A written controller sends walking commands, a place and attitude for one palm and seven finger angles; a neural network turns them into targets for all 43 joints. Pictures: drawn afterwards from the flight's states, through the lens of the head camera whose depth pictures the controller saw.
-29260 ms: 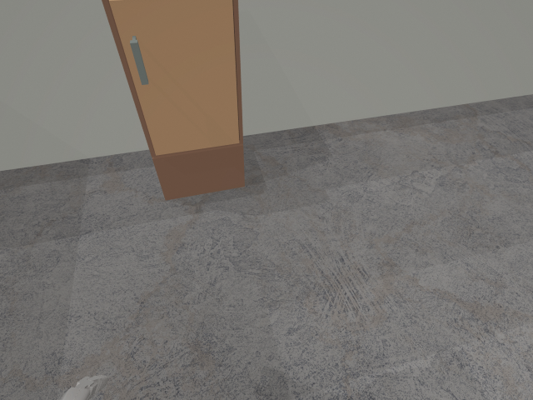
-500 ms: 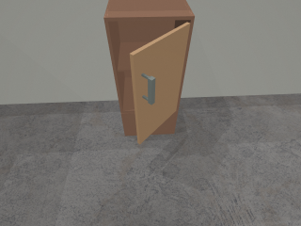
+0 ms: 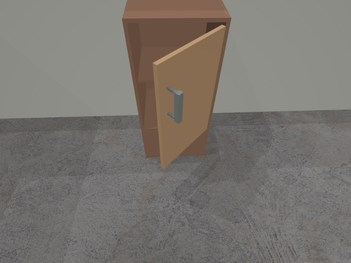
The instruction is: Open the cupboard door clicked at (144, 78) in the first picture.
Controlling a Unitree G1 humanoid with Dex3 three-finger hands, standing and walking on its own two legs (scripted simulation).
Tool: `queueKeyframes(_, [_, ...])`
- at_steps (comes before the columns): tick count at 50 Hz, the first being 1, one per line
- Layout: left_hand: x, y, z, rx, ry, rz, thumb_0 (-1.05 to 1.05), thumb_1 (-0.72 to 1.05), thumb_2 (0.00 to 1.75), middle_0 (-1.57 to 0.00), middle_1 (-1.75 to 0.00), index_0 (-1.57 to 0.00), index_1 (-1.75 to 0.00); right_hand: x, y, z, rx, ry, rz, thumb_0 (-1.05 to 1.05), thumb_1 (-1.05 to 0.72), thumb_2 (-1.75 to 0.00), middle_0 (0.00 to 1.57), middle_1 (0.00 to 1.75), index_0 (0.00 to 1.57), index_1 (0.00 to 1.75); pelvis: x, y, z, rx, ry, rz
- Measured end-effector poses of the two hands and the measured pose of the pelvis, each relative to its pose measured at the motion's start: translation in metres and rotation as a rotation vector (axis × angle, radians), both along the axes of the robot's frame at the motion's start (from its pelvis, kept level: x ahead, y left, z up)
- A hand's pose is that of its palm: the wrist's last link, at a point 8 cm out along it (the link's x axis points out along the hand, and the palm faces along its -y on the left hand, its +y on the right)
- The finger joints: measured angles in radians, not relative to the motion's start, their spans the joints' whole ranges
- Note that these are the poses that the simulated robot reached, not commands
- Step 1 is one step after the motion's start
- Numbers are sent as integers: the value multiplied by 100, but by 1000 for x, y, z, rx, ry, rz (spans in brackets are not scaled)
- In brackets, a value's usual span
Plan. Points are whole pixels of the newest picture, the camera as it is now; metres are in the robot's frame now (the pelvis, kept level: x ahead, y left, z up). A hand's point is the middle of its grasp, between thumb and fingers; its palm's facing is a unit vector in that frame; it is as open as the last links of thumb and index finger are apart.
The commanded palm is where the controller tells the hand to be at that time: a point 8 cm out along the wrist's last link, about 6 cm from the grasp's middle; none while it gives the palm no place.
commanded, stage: look to check the result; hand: left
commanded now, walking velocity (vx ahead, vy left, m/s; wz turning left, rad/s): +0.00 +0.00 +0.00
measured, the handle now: (174, 105) +0.63 +0.04 -0.04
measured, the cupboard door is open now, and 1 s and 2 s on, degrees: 45 45 45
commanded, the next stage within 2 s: walk to a spot facing it in 0.26 s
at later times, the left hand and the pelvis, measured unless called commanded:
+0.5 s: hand out of the picture +0.02 +0.17 -0.18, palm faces +0.02 -0.98 -0.19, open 7.3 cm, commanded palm none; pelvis +0.02 +0.00 +0.00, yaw -1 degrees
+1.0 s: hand out of the picture +0.11 +0.13 -0.16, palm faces -0.19 -0.93 -0.30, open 7.3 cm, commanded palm none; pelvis +0.01 -0.06 +0.00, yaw -15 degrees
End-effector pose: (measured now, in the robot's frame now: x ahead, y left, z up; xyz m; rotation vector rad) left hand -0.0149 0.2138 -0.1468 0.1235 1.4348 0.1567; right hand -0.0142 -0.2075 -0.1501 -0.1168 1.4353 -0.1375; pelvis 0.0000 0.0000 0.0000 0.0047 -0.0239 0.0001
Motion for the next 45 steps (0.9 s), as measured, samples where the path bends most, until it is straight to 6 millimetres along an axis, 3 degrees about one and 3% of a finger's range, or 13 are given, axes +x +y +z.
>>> queueKeyframes(22, [28,2,1,10,-27,-12,0,91,90,-19,-30,-20,-30,18,-12,3,-25,5,8,0,-91,-90,20,30,20,30,15,-4,1,-1,5,-2])
queueKeyframes(31, [44,8,-5,16,-4,-59,0,91,90,-20,-30,-20,-30,18,-21,-4,-52,-24,-76,0,-91,-90,20,30,20,30,11,-6,-7,7,16,-78])
queueKeyframes(36, [70,10,-3,54,-30,-111,0,91,90,-20,-30,-20,-30,11,-37,-11,-61,-44,-119,0,-91,-90,20,30,20,30,8,-15,-13,29,14,-131])
queueKeyframes(42, [111,-6,6,113,-133,-184,0,91,90,-19,-30,-20,-30,6,-71,-29,-48,-46,-168,0,-91,-90,20,30,20,30,9,-40,-23,29,16,-183])
queueKeyframes(45, [119,-16,13,127,-152,-203,0,91,90,-19,-30,-20,-30,14,-89,-22,-56,-62,-188,0,-91,-90,20,30,20,30,8,-49,-16,34,16,-200])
